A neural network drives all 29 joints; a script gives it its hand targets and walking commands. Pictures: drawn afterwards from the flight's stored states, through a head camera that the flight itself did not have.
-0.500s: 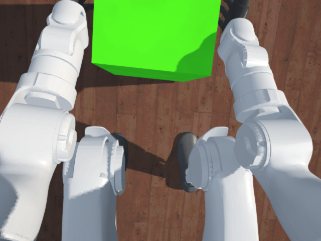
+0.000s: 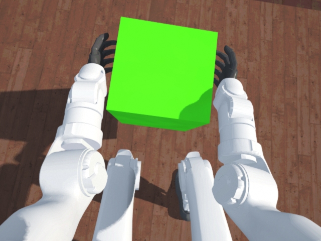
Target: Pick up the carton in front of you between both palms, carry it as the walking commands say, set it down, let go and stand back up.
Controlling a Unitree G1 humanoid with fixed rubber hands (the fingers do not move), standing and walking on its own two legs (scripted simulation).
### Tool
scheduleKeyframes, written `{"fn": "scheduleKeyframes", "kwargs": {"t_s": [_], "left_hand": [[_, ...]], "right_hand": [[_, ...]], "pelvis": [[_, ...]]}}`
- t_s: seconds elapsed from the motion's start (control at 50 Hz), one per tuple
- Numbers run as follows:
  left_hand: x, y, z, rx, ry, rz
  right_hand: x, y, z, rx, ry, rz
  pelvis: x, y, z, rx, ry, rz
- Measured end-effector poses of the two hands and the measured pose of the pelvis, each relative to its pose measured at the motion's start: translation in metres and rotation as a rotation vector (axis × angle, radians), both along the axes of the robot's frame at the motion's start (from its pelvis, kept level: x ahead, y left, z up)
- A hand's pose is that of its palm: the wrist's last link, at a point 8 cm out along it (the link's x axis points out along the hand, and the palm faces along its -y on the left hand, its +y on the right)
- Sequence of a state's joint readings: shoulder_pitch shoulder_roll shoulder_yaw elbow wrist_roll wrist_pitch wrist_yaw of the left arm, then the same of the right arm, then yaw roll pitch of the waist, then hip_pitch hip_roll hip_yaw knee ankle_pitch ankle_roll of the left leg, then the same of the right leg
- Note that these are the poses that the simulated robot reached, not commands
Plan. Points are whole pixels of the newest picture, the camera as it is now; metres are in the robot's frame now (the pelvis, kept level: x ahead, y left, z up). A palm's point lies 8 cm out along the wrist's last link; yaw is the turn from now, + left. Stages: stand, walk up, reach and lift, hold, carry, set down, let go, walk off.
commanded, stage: reach and lift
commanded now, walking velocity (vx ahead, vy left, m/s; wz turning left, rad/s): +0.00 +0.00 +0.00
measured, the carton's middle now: (159, 86) +0.49 +0.02 -0.13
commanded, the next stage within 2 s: none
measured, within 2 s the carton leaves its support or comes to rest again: neither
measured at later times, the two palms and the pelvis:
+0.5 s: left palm (71, 51) +0.46 +0.16 +0.09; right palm (268, 61) +0.46 -0.14 +0.10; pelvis +0.04 +0.00 +0.13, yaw +1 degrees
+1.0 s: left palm out of the picture +0.41 +0.16 +0.25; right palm out of the picture +0.42 -0.14 +0.25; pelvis +0.09 +0.00 +0.26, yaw +2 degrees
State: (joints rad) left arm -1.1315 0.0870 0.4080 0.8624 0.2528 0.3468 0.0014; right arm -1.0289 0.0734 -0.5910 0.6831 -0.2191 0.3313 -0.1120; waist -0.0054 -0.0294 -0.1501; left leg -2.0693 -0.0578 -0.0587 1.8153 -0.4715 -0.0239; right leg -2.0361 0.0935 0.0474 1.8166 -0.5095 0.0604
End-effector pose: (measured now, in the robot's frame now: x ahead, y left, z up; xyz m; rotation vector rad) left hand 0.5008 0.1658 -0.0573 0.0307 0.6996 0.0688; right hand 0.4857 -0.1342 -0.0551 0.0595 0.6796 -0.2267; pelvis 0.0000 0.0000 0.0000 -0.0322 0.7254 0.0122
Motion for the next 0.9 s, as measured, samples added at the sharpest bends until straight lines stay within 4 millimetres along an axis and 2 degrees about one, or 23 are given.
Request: {"fn": "scheduleKeyframes", "kwargs": {"t_s": [0.22, 0.54, 0.9], "left_hand": [[-0.02, 0.004, 0.052, -0.017, -0.017, 0.04], [-0.049, -0.002, 0.161, -0.033, -0.004, 0.06], [-0.084, -0.007, 0.272, -0.03, -0.007, 0.091]], "right_hand": [[-0.008, 0.004, 0.057, 0.003, -0.018, 0.029], [-0.034, -0.002, 0.167, -0.001, -0.007, 0.04], [-0.06, -0.006, 0.276, -0.002, -0.009, 0.073]], "pelvis": [[0.016, -0.003, 0.048, 0.01, -0.016, 0.0], [0.048, 0.0, 0.14, 0.017, -0.168, 0.012], [0.084, -0.002, 0.238, 0.035, -0.405, 0.013]]}}
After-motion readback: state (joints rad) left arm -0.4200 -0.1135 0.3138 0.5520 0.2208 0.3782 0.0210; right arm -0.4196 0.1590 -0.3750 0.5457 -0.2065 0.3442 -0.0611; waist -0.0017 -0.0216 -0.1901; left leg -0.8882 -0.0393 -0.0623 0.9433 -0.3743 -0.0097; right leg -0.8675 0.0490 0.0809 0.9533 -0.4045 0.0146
